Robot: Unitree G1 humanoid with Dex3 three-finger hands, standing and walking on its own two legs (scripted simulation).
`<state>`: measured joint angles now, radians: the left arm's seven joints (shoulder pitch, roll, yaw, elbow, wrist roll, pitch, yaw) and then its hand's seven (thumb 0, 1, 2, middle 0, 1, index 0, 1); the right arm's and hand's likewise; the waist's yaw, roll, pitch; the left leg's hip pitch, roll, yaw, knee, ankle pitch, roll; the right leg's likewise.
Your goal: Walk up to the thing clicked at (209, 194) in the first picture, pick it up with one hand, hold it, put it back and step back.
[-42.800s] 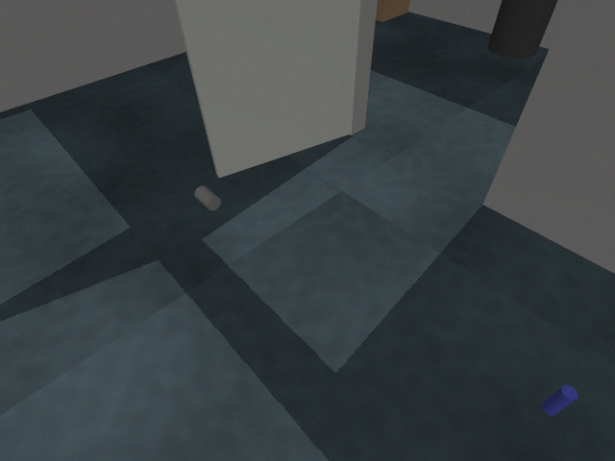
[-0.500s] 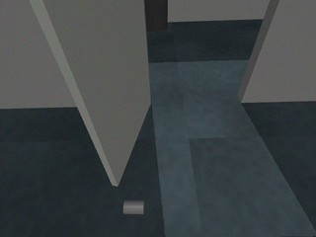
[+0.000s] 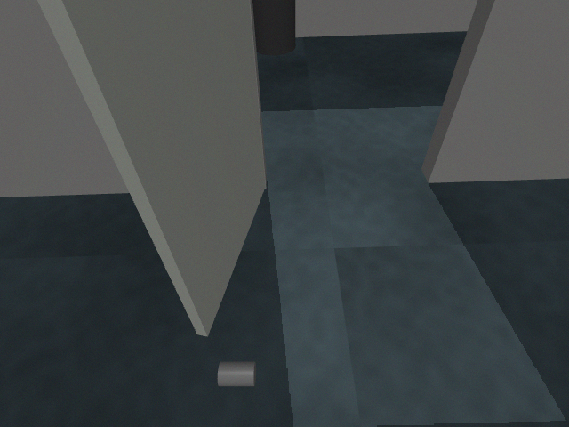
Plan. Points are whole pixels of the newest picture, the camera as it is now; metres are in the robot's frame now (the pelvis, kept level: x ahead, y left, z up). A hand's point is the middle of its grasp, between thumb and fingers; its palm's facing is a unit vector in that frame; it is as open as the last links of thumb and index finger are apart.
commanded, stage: stand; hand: left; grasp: from above
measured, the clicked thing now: (237, 373) +0.47 +0.20 -0.74
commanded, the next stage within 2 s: step back in 1.28 s
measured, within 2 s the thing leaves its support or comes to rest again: neither
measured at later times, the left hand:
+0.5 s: hand out of the picture +0.08 +0.24 -0.16, palm faces +0.01 -0.94 -0.33, open 7.4 cm
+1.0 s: hand out of the picture +0.09 +0.24 -0.16, palm faces +0.01 -0.94 -0.33, open 7.4 cm
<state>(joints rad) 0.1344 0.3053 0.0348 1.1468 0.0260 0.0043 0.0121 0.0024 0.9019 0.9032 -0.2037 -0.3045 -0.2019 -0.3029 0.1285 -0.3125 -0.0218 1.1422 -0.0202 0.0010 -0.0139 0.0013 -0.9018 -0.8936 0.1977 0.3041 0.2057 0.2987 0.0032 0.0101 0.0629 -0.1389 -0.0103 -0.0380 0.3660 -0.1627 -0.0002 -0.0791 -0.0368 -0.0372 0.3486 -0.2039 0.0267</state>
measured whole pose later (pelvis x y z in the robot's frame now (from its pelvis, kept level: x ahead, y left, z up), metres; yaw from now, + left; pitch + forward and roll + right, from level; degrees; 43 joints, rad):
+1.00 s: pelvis +0.02 -0.01 +0.00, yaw +0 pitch -3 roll +0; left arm 0.11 0.32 0.03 1.14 0.02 0.00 0.00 0.00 0.90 0.90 -0.20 -0.30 -0.20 -0.30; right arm 0.10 -0.33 -0.01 1.14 -0.02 -0.01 -0.01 0.00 -0.90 -0.89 0.20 0.30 0.21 0.30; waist 0.00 0.01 0.06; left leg -0.12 0.00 -0.04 0.34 -0.17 -0.01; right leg -0.06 -0.03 -0.04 0.32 -0.21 0.01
